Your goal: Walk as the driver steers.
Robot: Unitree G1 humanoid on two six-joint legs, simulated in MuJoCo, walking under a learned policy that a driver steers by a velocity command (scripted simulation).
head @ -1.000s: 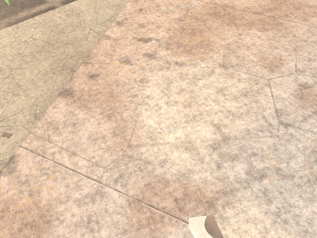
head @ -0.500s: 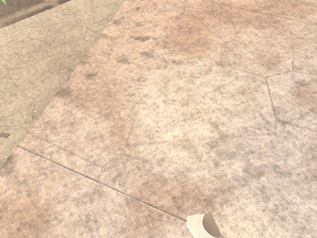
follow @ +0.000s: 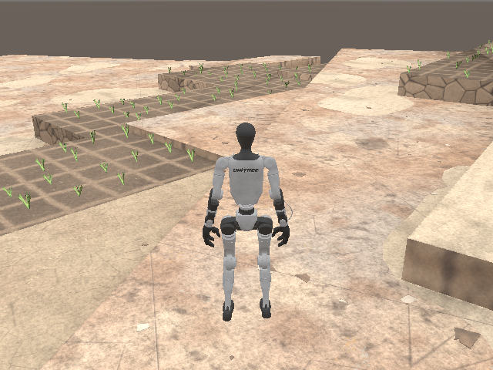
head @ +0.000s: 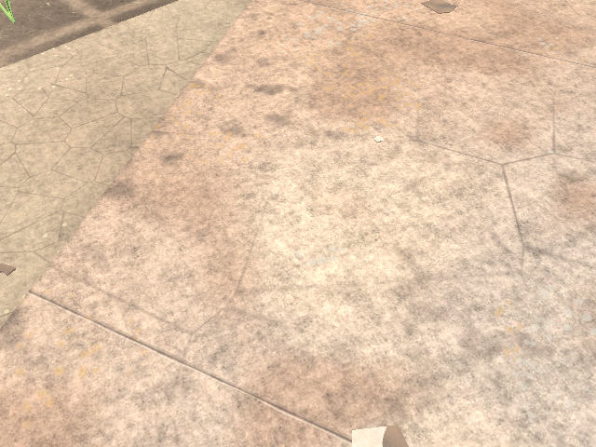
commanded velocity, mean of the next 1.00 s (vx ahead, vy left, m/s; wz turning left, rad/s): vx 0.45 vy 0.00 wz -0.06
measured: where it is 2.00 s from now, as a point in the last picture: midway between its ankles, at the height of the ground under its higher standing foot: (314, 389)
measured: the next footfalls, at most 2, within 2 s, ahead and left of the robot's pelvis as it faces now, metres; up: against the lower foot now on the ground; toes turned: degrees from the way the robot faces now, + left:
right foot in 0.42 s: +0.38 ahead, -0.13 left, +0.00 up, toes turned -2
left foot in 0.98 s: +0.68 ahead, +0.11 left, +0.00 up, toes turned -5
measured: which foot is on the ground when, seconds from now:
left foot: down 0.00-0.44, up 0.46-0.96, down 0.98-1.00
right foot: down 0.00-0.06, up 0.08-0.40, down 0.42-0.98, up 1.00-1.00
